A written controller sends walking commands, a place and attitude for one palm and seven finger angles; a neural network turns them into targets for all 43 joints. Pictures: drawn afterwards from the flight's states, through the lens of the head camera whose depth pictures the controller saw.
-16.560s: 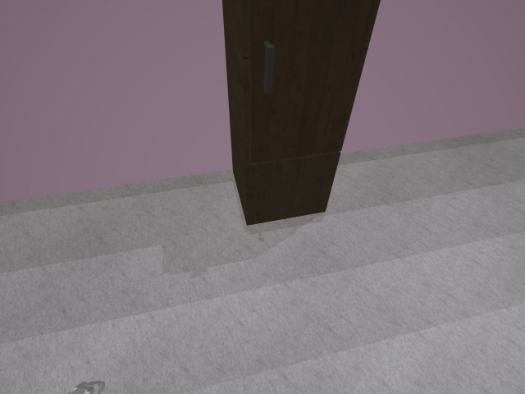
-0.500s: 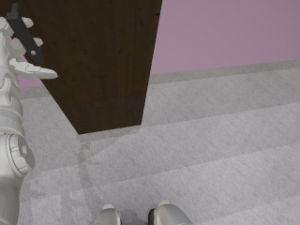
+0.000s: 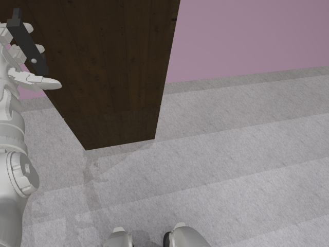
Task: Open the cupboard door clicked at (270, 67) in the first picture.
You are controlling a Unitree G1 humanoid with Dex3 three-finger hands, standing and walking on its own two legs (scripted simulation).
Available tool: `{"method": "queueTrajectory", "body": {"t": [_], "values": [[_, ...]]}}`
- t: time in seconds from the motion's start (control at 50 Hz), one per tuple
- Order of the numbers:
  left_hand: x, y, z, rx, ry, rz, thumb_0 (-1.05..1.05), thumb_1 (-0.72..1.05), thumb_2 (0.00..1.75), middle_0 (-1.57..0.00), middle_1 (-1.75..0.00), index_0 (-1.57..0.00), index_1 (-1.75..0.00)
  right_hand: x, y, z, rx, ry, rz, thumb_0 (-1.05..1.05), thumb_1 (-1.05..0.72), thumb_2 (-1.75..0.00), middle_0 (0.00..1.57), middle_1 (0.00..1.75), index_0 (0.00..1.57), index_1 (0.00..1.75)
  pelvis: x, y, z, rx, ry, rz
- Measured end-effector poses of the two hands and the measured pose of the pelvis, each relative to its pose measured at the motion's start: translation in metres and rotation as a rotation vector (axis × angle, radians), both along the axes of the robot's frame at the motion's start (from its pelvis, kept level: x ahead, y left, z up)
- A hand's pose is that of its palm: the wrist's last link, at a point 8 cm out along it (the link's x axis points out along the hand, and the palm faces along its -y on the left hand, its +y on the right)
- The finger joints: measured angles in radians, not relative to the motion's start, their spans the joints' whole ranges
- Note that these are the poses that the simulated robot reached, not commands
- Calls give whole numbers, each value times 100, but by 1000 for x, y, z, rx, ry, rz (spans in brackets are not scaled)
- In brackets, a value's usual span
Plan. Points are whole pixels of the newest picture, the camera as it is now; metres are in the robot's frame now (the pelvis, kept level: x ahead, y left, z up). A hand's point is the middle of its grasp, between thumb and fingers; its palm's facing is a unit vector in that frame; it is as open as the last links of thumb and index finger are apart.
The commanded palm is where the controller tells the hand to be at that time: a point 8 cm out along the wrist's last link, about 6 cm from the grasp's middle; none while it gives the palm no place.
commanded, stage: close the thumb around the handle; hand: left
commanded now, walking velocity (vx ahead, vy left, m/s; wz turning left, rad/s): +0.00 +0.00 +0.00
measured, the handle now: (31, 44) +0.56 +0.26 +0.10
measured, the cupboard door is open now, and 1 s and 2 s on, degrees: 0 1 10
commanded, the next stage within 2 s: pull the door open along its arc in 0.68 s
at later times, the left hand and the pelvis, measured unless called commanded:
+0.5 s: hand (36, 62) +0.51 +0.24 +0.10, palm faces +0.15 -0.99 -0.01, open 7.2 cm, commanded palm +0.49 +0.28 +0.09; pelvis -0.01 +0.00 +0.00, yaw +0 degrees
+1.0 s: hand (42, 64) +0.51 +0.23 +0.09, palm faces +0.15 -0.99 -0.01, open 5.8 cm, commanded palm +0.46 +0.27 +0.09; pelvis -0.01 +0.00 +0.00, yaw -1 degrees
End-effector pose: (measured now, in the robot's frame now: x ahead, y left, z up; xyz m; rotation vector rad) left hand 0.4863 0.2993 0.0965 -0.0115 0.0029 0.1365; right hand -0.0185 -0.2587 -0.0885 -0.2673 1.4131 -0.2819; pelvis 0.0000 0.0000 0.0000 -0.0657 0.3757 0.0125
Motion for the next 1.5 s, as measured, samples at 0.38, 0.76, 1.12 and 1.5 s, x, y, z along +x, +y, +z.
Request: {"method": "queueTrajectory", "body": {"t": [0.38, 0.76, 1.12, 1.5], "values": [[-3, -7, -3, 15, 32, 11, -1, 15, 58, -34, -127, -34, -127, -5, 6, -4, 15, -15, -5, 0, -91, -90, 20, 30, 21, 30, -6, 3, -1, 2, -12, 0], [-1, -14, -1, 10, 23, -4, -1, 70, 84, -35, -134, -37, -135, -19, -5, -2, -10, 5, -4, 0, -91, -90, 20, 30, 20, 30, -13, -3, -3, 3, -4, 1], [-24, -21, -3, 17, 2, -2, -1, 73, 77, -33, -134, -33, -135, 4, 0, -1, 41, -61, -35, 0, -91, -90, 20, 30, 20, 30, 2, -2, 5, 15, -33, -28], [-62, -44, -6, 54, -17, 138, -1, 71, 81, -35, -133, -34, -133, 104, 4, -9, 74, -312, 143, 0, -91, -90, 20, 30, 20, 30, -5, -6, 2, 32, -73, 16]]}}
